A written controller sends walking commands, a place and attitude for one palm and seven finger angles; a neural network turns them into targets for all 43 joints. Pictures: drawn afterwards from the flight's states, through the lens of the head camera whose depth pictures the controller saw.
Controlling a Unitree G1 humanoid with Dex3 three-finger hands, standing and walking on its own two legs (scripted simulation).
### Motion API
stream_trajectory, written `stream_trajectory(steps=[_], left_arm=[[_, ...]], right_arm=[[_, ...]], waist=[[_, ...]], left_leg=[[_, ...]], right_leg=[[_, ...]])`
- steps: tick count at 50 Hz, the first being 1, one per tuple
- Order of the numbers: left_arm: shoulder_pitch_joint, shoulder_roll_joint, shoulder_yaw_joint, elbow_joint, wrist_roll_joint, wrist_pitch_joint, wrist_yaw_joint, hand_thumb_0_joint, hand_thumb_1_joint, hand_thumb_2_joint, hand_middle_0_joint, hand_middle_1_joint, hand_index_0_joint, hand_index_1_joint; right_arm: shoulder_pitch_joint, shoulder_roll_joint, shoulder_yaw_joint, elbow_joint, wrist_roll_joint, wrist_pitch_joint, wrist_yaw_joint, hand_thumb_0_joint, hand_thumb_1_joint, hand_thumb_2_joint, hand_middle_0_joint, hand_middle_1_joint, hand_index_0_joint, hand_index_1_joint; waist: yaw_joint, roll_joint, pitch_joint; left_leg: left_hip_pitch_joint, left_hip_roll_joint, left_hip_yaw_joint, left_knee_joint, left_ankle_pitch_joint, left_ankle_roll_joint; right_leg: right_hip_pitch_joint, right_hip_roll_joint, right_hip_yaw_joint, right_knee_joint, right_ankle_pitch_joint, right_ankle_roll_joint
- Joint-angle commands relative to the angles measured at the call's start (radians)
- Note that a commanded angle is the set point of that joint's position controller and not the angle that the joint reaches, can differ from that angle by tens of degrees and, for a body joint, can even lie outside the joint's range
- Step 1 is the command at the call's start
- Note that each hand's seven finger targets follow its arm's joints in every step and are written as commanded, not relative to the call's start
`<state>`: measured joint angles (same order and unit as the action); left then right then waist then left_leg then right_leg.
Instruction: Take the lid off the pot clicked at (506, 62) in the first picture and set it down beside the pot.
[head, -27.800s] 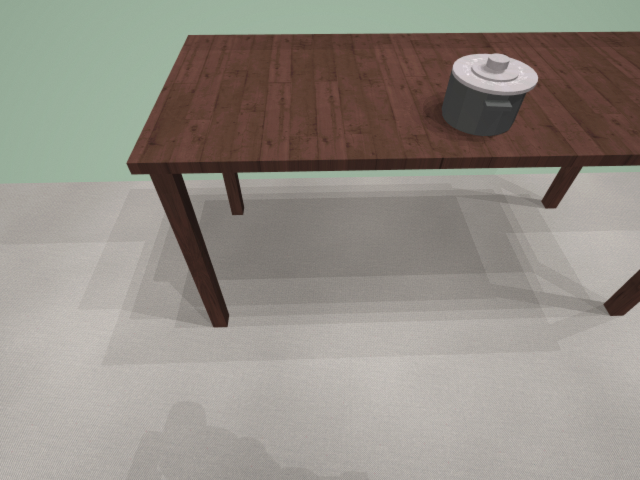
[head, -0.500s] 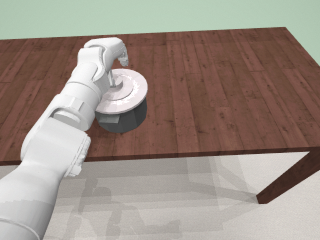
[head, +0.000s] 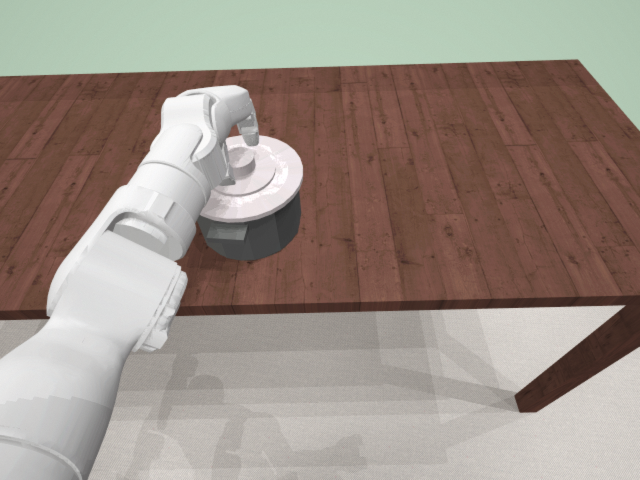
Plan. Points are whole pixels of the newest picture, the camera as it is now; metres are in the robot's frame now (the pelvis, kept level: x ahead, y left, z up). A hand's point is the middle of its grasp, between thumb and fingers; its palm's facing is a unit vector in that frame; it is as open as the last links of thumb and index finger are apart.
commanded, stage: lower the open fingers around the knob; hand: left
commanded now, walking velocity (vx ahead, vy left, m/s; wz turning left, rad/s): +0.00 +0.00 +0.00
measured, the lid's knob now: (239, 161) +0.52 +0.08 +0.11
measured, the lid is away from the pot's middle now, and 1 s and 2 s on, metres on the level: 0.01 0.01 0.01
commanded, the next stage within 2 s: close the fingers and squeeze the knob in 0.78 s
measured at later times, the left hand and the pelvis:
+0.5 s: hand (232, 156) +0.50 +0.08 +0.14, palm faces -0.40 -0.04 -0.92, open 10.4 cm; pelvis +0.00 +0.00 +0.00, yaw -2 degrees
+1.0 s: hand (231, 167) +0.49 +0.08 +0.13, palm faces -0.39 -0.03 -0.92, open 10.5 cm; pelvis +0.00 +0.00 +0.00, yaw -1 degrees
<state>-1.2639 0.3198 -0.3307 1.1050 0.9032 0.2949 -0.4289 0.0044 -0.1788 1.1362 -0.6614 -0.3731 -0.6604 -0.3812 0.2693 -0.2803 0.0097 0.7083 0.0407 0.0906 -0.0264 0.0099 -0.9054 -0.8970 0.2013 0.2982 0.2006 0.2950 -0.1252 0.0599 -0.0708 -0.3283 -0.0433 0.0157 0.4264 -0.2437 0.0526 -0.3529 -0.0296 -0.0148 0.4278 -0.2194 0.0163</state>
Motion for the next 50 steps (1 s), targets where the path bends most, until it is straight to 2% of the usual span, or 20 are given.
stream_trajectory(steps=[1,3,5,8,10,12,13,19,25,26,28,31,33,37,40,42,44,45,47,50], left_arm=[[-0.556,0.130,0.020,-0.159,0.015,-0.031,0.042,0.000,-0.189,1.136,-0.652,-0.376,-0.652,-0.376],[-0.570,0.202,0.071,-0.145,0.022,-0.036,0.058,0.000,-0.189,1.136,-0.652,-0.376,-0.652,-0.376],[-0.597,0.220,0.078,-0.157,0.027,-0.047,0.079,0.000,-0.189,1.136,-0.652,-0.376,-0.652,-0.376],[-0.617,0.215,0.076,-0.156,0.050,-0.050,0.107,0.000,-0.189,1.136,-0.652,-0.376,-0.652,-0.376],[-0.540,0.182,0.066,-0.085,0.037,-0.043,0.109,0.000,-0.189,1.136,-0.652,-0.376,-0.652,-0.376],[-0.576,0.218,0.097,-0.105,0.038,-0.044,0.112,0.000,-0.189,1.136,-0.652,-0.376,-0.652,-0.376],[-0.576,0.187,0.067,-0.104,0.033,-0.045,0.109,0.000,-0.189,1.136,-0.652,-0.376,-0.652,-0.376],[-0.413,0.201,0.091,0.009,0.038,-0.039,0.091,0.000,-0.189,1.136,-0.652,-0.376,-0.652,-0.376],[-0.349,0.186,0.084,0.012,0.031,-0.049,0.087,0.000,-0.189,1.136,-0.652,-0.376,-0.652,-0.376],[-0.351,0.231,0.109,-0.003,0.037,-0.050,0.090,0.000,-0.189,1.136,-0.652,-0.376,-0.652,-0.376],[-0.373,0.173,0.058,0.008,0.038,-0.040,0.089,0.000,-0.189,1.136,-0.652,-0.376,-0.652,-0.376],[-0.372,0.239,0.115,-0.038,0.039,-0.046,0.097,0.000,-0.189,1.136,-0.652,-0.376,-0.652,-0.376],[-0.363,0.175,0.061,-0.025,0.035,-0.037,0.093,0.000,-0.189,1.136,-0.652,-0.376,-0.652,-0.376],[-0.383,0.253,0.116,-0.049,0.037,-0.035,0.102,0.000,-0.189,1.136,-0.652,-0.376,-0.652,-0.376],[-0.417,0.141,0.030,-0.092,0.035,-0.038,0.098,0.000,-0.189,1.136,-0.652,-0.376,-0.652,-0.376],[-0.405,0.203,0.086,-0.095,0.040,-0.036,0.103,0.000,-0.189,1.136,-0.652,-0.376,-0.652,-0.376],[-0.414,0.205,0.083,-0.100,0.032,-0.033,0.104,0.000,-0.189,1.136,-0.652,-0.376,-0.652,-0.376],[-0.406,0.185,0.075,-0.105,0.022,-0.039,0.100,0.000,-0.095,0.950,-0.480,-0.734,-0.480,-0.734],[-0.436,0.162,0.048,-0.101,0.029,-0.030,0.101,0.000,-0.079,0.955,-0.480,-0.770,-0.480,-0.770],[-0.437,0.148,0.049,-0.124,0.021,-0.039,0.100,0.000,-0.054,0.962,-0.484,-0.818,-0.484,-0.818]], right_arm=[[0.052,-0.137,-0.045,-0.082,-0.002,-0.028,-0.010,0.000,-0.900,-0.900,0.200,0.300,0.200,0.300],[0.061,-0.141,-0.041,-0.078,-0.003,-0.029,-0.014,0.000,-0.900,-0.900,0.200,0.300,0.200,0.300],[0.072,-0.142,-0.043,-0.078,-0.005,-0.033,-0.020,0.000,-0.900,-0.900,0.200,0.300,0.200,0.300],[0.088,-0.133,-0.045,-0.074,-0.006,-0.045,-0.021,0.000,-0.900,-0.900,0.200,0.300,0.200,0.300],[0.096,-0.141,-0.047,-0.067,-0.006,-0.044,-0.019,0.000,-0.900,-0.900,0.200,0.300,0.200,0.300],[0.103,-0.143,-0.050,-0.061,-0.007,-0.049,-0.017,0.000,-0.900,-0.900,0.200,0.300,0.200,0.300],[0.103,-0.141,-0.050,-0.065,-0.008,-0.053,-0.018,0.000,-0.900,-0.900,0.200,0.300,0.200,0.300],[0.112,-0.154,-0.050,-0.053,-0.007,-0.039,-0.011,0.000,-0.900,-0.900,0.200,0.300,0.200,0.300],[0.106,-0.158,-0.051,-0.066,-0.002,-0.021,-0.007,0.000,-0.900,-0.900,0.200,0.300,0.200,0.300],[0.097,-0.158,-0.046,-0.072,0.000,-0.017,-0.006,0.000,-0.900,-0.900,0.200,0.300,0.200,0.300],[0.092,-0.154,-0.045,-0.070,0.002,-0.010,-0.007,0.000,-0.900,-0.900,0.200,0.300,0.200,0.300],[0.086,-0.151,-0.047,-0.084,-0.001,-0.007,-0.006,0.000,-0.900,-0.900,0.200,0.300,0.200,0.300],[0.074,-0.143,-0.046,-0.091,0.002,-0.006,-0.007,0.000,-0.900,-0.900,0.200,0.300,0.200,0.300],[0.069,-0.147,-0.043,-0.096,0.002,0.000,-0.013,0.000,-0.900,-0.900,0.200,0.300,0.200,0.300],[0.056,-0.138,-0.047,-0.099,0.007,0.003,-0.010,0.000,-0.900,-0.900,0.200,0.300,0.200,0.300],[0.060,-0.138,-0.046,-0.098,0.000,0.002,-0.008,0.000,-0.900,-0.900,0.200,0.300,0.200,0.300],[0.055,-0.135,-0.042,-0.101,0.002,0.002,-0.010,0.000,-0.900,-0.900,0.200,0.300,0.200,0.300],[0.053,-0.137,-0.045,-0.105,0.001,0.003,-0.012,0.000,-0.900,-0.900,0.200,0.300,0.200,0.300],[0.054,-0.137,-0.044,-0.091,0.006,0.007,-0.008,0.000,-0.900,-0.900,0.200,0.300,0.200,0.300],[0.052,-0.137,-0.045,-0.099,0.000,0.001,-0.010,0.000,-0.900,-0.900,0.200,0.300,0.200,0.300]], waist=[[-0.041,-0.131,-0.359],[-0.035,-0.125,-0.367],[-0.038,-0.095,-0.385],[-0.034,-0.060,-0.427],[-0.035,-0.082,-0.401],[-0.035,-0.092,-0.421],[-0.042,-0.088,-0.425],[-0.028,-0.141,-0.352],[-0.024,-0.125,-0.314],[-0.018,-0.127,-0.328],[-0.035,-0.131,-0.312],[-0.014,-0.120,-0.367],[-0.025,-0.113,-0.333],[-0.017,-0.142,-0.355],[-0.031,-0.097,-0.360],[-0.019,-0.084,-0.370],[-0.020,-0.105,-0.374],[-0.021,-0.096,-0.370],[-0.033,-0.109,-0.335],[-0.026,-0.084,-0.380]], left_leg=[[0.207,-0.008,-0.034,0.003,0.306,0.025],[0.185,-0.011,-0.030,-0.003,0.272,0.027],[0.187,-0.006,-0.032,0.000,0.286,0.026],[0.222,0.000,-0.041,0.002,0.323,0.020],[0.200,0.002,-0.040,0.006,0.340,0.022],[0.208,0.005,-0.038,0.007,0.342,0.023],[0.210,0.000,-0.035,0.011,0.351,0.026],[0.130,-0.001,-0.013,0.015,0.339,0.028],[0.107,0.003,-0.002,0.020,0.311,0.027],[0.100,0.004,-0.004,0.021,0.297,0.025],[0.097,0.004,0.002,0.023,0.277,0.025],[0.112,0.006,-0.003,0.028,0.295,0.025],[0.105,0.002,0.003,0.030,0.280,0.026],[0.091,0.002,0.003,0.022,0.257,0.027],[0.142,0.012,-0.011,0.027,0.305,0.026],[0.159,0.009,-0.012,0.032,0.316,0.024],[0.142,0.003,-0.009,0.025,0.287,0.024],[0.140,0.004,-0.008,0.027,0.296,0.027],[0.144,0.008,-0.013,0.022,0.269,0.024],[0.169,0.004,-0.020,0.029,0.320,0.026]], right_leg=[[0.065,0.062,-0.025,-0.010,0.340,-0.053],[0.085,0.061,-0.018,-0.012,0.330,-0.055],[0.079,0.057,-0.014,-0.010,0.331,-0.060],[0.074,0.063,-0.016,-0.003,0.336,-0.062],[0.061,0.063,-0.020,-0.006,0.337,-0.062],[0.073,0.065,-0.018,-0.004,0.352,-0.057],[0.067,0.066,-0.015,-0.005,0.360,-0.056],[0.069,0.066,-0.022,0.001,0.369,-0.052],[0.039,0.065,-0.027,0.002,0.332,-0.055],[0.056,0.064,-0.023,0.009,0.332,-0.052],[0.027,0.066,-0.027,0.011,0.316,-0.051],[0.065,0.062,-0.020,0.019,0.329,-0.052],[0.042,0.063,-0.022,0.013,0.320,-0.050],[0.082,0.060,-0.017,0.014,0.322,-0.049],[0.032,0.059,-0.025,0.013,0.313,-0.054],[0.045,0.062,-0.021,0.017,0.321,-0.054],[0.067,0.061,-0.021,0.015,0.323,-0.052],[0.061,0.057,-0.019,0.010,0.327,-0.055],[0.030,0.063,-0.026,0.008,0.298,-0.052],[0.042,0.059,-0.023,0.013,0.323,-0.057]])
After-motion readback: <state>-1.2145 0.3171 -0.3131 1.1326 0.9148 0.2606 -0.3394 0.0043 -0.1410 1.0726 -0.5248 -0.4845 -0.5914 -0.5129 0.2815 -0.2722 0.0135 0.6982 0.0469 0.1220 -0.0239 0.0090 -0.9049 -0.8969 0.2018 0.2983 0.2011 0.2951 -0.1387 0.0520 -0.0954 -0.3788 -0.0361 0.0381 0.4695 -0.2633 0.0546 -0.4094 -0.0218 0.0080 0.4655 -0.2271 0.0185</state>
